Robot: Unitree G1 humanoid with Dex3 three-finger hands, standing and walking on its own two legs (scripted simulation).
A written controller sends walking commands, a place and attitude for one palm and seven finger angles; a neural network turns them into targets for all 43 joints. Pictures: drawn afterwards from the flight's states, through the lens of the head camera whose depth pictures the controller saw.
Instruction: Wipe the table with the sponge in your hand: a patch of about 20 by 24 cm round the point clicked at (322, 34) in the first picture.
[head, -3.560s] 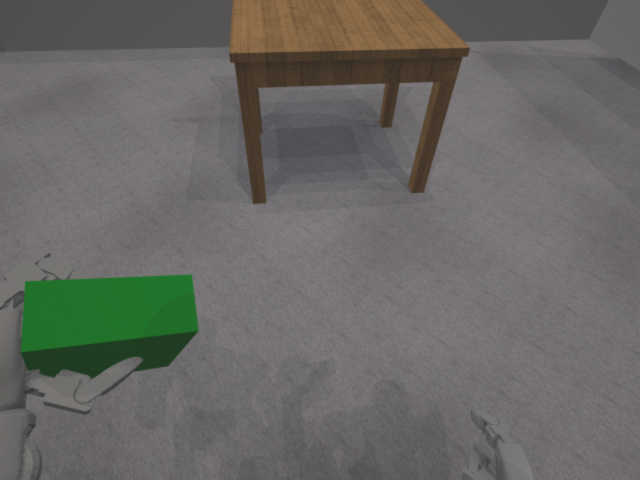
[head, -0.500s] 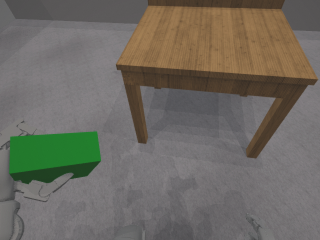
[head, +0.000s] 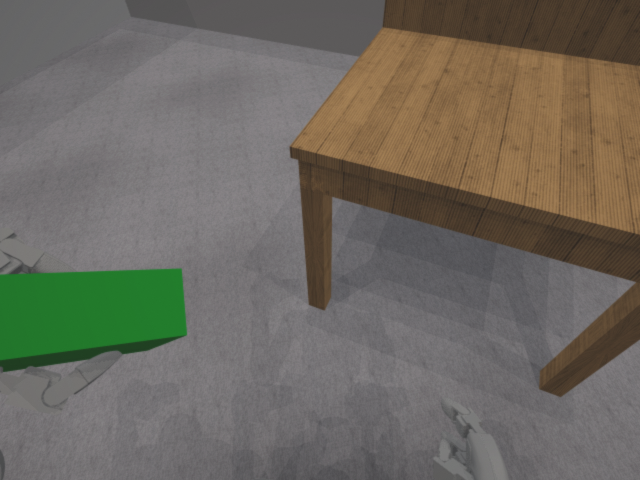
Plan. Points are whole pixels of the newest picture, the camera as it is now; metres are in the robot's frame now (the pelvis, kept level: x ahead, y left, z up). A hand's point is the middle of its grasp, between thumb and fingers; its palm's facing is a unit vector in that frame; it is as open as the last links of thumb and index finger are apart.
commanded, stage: turn to face it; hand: left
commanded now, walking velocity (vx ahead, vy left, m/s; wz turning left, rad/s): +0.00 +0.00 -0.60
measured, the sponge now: (113, 319) +0.21 +0.21 +0.18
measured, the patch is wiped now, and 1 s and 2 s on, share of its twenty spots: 0.00 0.00 0.00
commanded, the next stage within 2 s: take the last steps up to it in 1.26 s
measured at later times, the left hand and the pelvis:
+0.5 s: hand (195, 257) +0.27 +0.16 +0.18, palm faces +0.20 -0.88 -0.43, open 9.7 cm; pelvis +0.01 -0.03 +0.01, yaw -16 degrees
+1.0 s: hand (324, 310) +0.23 +0.03 +0.19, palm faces -0.08 -0.86 -0.51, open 9.7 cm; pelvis -0.07 -0.07 +0.01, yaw -31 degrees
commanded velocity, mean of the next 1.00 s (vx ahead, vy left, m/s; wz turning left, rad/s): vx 0.00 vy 0.00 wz -0.53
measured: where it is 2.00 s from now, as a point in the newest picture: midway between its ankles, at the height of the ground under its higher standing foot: outside the picture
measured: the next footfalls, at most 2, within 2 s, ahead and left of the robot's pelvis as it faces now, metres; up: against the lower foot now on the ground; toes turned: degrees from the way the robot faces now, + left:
right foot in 0.02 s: +0.09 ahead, -0.12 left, +0.00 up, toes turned -7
left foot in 0.36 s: +0.07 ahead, +0.10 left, +0.00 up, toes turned -5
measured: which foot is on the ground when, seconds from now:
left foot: down 0.00-0.04, up 0.06-0.34, down 0.36-0.66, up 0.68-1.00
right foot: up 0.00-0.00, down 0.02-0.38, up 0.40-0.62, down 0.64-1.00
